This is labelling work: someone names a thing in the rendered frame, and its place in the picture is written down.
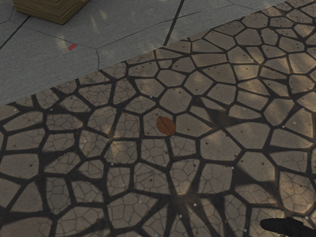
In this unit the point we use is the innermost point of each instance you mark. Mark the right robot hand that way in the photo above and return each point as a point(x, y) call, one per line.
point(288, 226)

